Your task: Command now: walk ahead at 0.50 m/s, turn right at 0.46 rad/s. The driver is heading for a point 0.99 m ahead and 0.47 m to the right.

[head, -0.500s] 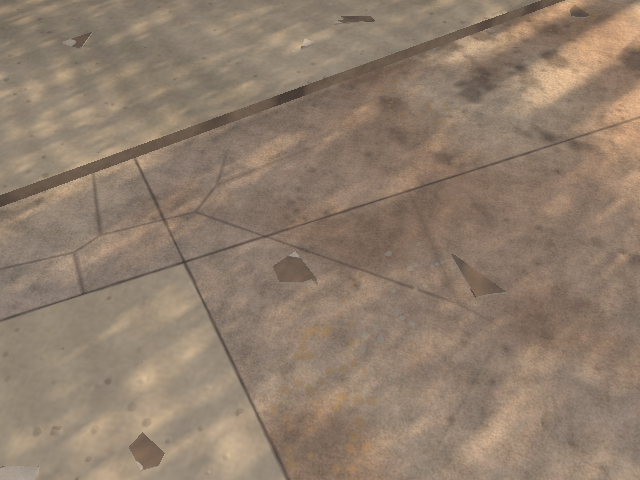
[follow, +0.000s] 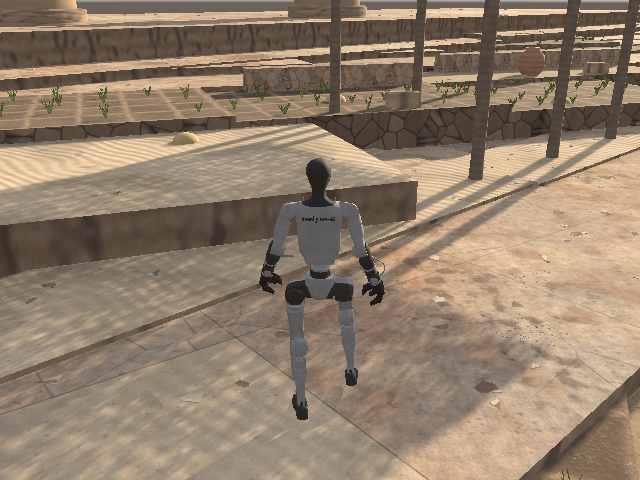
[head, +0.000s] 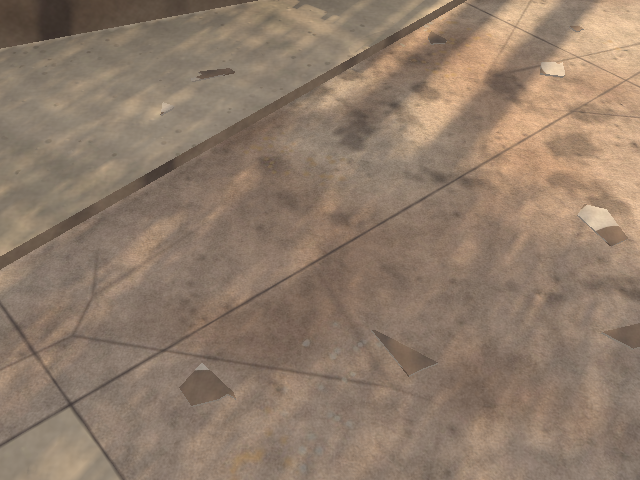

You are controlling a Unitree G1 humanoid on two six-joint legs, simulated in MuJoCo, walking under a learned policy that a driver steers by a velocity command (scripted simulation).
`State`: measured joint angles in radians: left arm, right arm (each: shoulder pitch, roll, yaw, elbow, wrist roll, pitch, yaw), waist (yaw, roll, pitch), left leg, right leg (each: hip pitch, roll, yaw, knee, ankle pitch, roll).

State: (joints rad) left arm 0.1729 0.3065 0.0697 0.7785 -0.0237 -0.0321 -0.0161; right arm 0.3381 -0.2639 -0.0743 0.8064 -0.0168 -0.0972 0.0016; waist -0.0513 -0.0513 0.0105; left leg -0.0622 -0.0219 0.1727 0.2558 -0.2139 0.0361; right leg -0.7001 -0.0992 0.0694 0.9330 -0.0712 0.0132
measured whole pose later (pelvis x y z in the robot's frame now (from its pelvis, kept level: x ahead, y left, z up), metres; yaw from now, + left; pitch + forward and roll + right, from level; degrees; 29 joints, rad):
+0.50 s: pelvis +0.27 -0.08 +0.00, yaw -18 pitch +2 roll +0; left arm 0.32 0.27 0.07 0.73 -0.01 -0.05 -0.01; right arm 0.09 -0.30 -0.06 0.70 -0.01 -0.09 -0.01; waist 0.05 0.03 0.04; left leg -0.66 0.11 -0.09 0.87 -0.15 -0.06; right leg -0.19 0.11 0.09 0.35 -0.19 -0.10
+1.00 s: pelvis +0.55 -0.12 +0.00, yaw -35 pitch +1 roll +2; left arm 0.20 0.32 0.08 0.64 -0.02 -0.01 -0.01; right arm 0.31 -0.27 -0.07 0.82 -0.01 -0.10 0.00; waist -0.06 -0.05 0.03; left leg -0.09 -0.02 0.13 0.29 -0.22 0.03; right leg -0.70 -0.09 0.07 0.99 -0.16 0.01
